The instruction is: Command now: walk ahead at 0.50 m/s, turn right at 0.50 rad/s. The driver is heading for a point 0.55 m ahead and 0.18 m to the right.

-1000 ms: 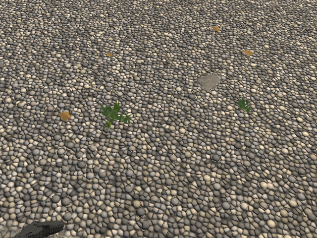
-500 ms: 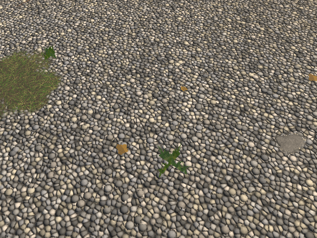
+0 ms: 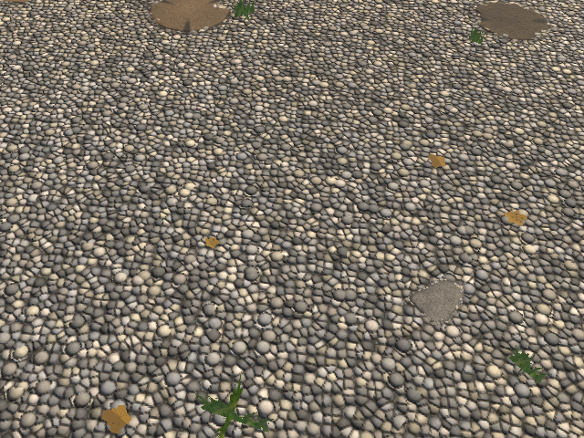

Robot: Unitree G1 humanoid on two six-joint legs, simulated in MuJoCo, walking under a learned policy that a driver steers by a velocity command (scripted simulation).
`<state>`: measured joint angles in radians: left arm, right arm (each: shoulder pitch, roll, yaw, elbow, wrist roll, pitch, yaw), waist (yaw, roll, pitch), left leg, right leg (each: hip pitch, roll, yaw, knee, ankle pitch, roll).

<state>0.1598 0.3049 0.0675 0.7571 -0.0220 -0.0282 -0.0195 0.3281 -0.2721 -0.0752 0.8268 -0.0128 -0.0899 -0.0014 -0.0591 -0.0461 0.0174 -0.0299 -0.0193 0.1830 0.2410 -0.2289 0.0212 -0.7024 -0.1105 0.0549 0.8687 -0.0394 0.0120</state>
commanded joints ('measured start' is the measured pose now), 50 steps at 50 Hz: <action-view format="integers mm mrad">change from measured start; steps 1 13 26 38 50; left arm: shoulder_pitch -81 209 173 190 88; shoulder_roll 10 180 153 143 47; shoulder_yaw -9 58 48 28 1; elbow -87 -93 -85 -90 -92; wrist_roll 3 3 -1 6 41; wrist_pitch -10 -25 -24 17 65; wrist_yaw -21 -17 36 54 48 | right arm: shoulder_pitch -64 -152 -374 -140 -234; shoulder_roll -164 -155 -80 -102 -93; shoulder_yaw -38 -10 10 2 30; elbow -64 -155 -201 -158 -65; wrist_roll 10 58 14 -2 14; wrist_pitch -11 -49 -19 -5 43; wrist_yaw -11 7 13 26 22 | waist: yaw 8 169 130 23 94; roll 82 -56 -34 109 147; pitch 56 -211 -8 -192 -108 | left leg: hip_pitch -41 -803 -494 94 -295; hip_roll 285 64 39 348 177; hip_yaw -60 -265 -236 -600 -315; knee -116 1121 344 159 85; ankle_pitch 285 -241 325 486 100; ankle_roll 142 -18 -92 225 122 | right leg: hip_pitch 30 949 452 53 600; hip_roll -7 -181 15 139 85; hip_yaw -30 573 225 128 -4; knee -127 -584 -622 439 -422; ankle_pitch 84 -279 -34 -511 -66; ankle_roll -17 -360 -234 40 2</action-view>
